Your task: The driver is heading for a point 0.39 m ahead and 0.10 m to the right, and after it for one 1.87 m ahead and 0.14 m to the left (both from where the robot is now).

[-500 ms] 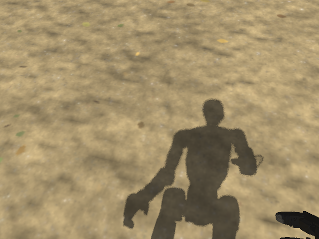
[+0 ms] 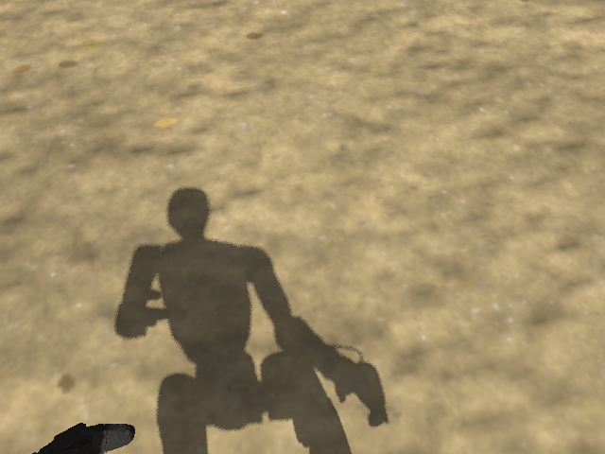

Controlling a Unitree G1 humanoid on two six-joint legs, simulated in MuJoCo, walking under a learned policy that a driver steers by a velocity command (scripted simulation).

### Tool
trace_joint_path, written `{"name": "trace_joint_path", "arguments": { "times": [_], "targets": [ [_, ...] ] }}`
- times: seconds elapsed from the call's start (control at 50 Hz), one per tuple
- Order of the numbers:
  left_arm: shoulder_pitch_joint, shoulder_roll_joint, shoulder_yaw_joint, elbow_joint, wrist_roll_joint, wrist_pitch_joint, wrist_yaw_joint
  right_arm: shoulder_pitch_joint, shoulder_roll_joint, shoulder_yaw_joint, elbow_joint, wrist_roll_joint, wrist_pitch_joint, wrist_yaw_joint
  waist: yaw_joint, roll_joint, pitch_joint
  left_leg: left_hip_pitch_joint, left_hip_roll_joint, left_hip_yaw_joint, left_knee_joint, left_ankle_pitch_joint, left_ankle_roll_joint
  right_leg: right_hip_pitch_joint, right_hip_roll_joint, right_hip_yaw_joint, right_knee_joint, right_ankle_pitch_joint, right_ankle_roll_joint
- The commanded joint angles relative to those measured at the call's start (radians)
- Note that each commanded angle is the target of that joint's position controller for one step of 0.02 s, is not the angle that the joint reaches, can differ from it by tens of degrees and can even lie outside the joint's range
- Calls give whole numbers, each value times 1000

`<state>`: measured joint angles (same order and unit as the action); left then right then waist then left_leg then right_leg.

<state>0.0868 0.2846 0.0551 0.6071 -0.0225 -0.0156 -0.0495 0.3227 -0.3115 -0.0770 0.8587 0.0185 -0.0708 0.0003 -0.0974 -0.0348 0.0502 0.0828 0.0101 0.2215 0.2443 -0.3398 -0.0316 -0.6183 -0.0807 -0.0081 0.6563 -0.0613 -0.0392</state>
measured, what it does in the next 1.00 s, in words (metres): walks ahead: right foot, then left foot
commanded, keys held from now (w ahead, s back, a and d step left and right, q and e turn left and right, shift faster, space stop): w+e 0.02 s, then e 0.52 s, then q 0.18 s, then w+q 0.28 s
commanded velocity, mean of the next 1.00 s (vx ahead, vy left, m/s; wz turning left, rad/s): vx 0.19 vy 0.00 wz -0.29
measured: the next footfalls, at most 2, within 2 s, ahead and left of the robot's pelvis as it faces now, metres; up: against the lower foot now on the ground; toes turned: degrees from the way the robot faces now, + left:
right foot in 0.06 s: +0.21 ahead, -0.11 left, +0.00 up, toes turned -5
left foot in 0.56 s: +0.36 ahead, +0.06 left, +0.00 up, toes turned -26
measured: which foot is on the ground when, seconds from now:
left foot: down 0.00-0.08, up 0.10-0.54, down 0.56-0.88, up 0.90-1.00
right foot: up 0.00-0.04, down 0.06-0.56, up 0.58-0.82, down 0.84-1.00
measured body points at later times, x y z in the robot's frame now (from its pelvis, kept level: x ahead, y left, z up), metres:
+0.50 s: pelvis +0.19 -0.03 +0.00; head +0.23 -0.05 +0.45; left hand +0.40 +0.23 -0.08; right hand +0.30 -0.33 -0.09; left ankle +0.32 +0.09 -0.71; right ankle +0.17 -0.11 -0.73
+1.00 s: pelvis +0.27 -0.03 +0.01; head +0.28 -0.05 +0.46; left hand +0.41 +0.23 -0.10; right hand +0.34 -0.34 -0.10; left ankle +0.33 +0.09 -0.68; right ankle +0.17 -0.14 -0.73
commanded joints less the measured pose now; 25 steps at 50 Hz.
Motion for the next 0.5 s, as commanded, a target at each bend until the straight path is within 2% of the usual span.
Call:
{"name": "trace_joint_path", "arguments": {
  "times": [0.02, 0.04, 0.06, 0.08, 0.1, 0.12, 0.14, 0.16, 0.18, 0.2, 0.22, 0.24, 0.28, 0.32, 0.38, 0.44, 0.5],
  "targets": [
    [-7, 103, 38, -91, 6, -6, -7, -44, -216, -53, -59, 17, 6, -10, 83, 124, -28, 5, 272, -51, 114, 871, 141, 112, 72, -76, -29, -117, -57],
    [113, 143, 62, -63, 10, -2, -4, -61, -220, -54, -65, 21, 16, -14, 158, 114, -87, -25, 246, -23, 296, 1000, 118, 269, 120, -101, -75, -102, -86],
    [276, 202, 94, -19, 12, 4, 12, -59, -192, -42, -74, 17, 16, -18, 239, 75, -171, -166, 199, -5, 543, 923, 72, 531, 139, -69, -133, 16, -122],
    [323, 303, 111, -11, 11, 11, 36, -5, -75, -6, -114, -39, 7, -14, 184, -175, -258, -536, 85, -8, 902, 150, 7, 857, -100, 296, -118, 265, -221],
    [282, 335, 104, -71, 23, -5, 29, 39, -67, 15, -143, -40, -18, -3, 147, -245, -466, -738, -70, -219, 1170, -347, -26, 1005, -309, 788, -244, 287, -416],
    [254, 248, 80, -77, 22, -16, 17, -61, -162, -10, -146, -6, -27, 5, 199, -72, -430, -791, 0, -326, 1192, -273, -15, 952, -268, 651, -261, 341, -362],
    [218, 213, 69, -68, 16, -24, 15, -113, -154, -5, -167, 6, -31, 3, 175, -44, -289, -809, 31, -301, 1131, -198, -2, 815, -218, 489, -254, 405, -318],
    [169, 191, 65, -62, 6, -25, 19, -112, -138, -3, -150, -12, -28, -9, 133, 40, -205, -788, 71, -294, 1048, -132, -7, 681, -160, 393, -260, 412, -268],
    [128, 174, 60, -69, 7, -23, 24, -109, -148, -9, -148, -26, -17, -18, 105, 23, -166, -737, 91, -295, 986, -89, -13, 572, -133, 348, -280, 435, -251],
    [99, 173, 56, -78, 20, -19, 29, -96, -150, -12, -145, -26, -2, -20, 77, 3, -152, -671, 90, -295, 966, -63, -18, 480, -112, 323, -305, 462, -245],
    [86, 178, 58, -76, 29, -19, 33, -80, -136, -9, -141, -30, 10, -22, 63, -8, -156, -638, 78, -286, 941, -44, -30, 429, -105, 310, -314, 513, -251],
    [85, 185, 61, -70, 31, -19, 38, -69, -118, -5, -138, -32, 18, -24, 56, -12, -165, -622, 68, -281, 908, -26, -43, 402, -96, 288, -315, 555, -256],
    [95, 195, 64, -55, 24, -14, 51, -92, -99, 1, -146, -37, 27, -30, 59, -17, -174, -626, 46, -282, 818, 23, -63, 384, -76, 267, -308, 567, -249],
    [102, 195, 63, -43, 14, 1, 66, -139, -87, 7, -160, -37, 33, -30, 71, -33, -183, -629, 29, -291, 722, 90, -75, 389, -55, 269, -293, 500, -226],
    [109, 197, 64, -34, 10, 23, 81, -216, -84, 10, -181, -27, 39, -22, 97, -58, -177, -606, 2, -308, 585, 171, -77, 392, -39, 309, -281, 335, -192],
    [117, 196, 64, -28, 12, 38, 83, -268, -92, 8, -202, -22, 38, -14, 115, -82, -155, -582, -25, -329, 480, 141, -68, 411, -42, 384, -253, 230, -182],
    [103, 185, 60, -32, 7, 45, 82, -255, -109, -3, -207, -20, 25, -8, 104, -114, -145, -517, -44, -339, 351, 99, -43, 448, -37, 469, -194, 216, -161]
  ]
}}
Over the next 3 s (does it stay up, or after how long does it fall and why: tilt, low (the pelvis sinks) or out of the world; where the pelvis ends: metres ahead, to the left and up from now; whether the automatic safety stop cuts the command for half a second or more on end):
stays up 1.30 0.20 0.01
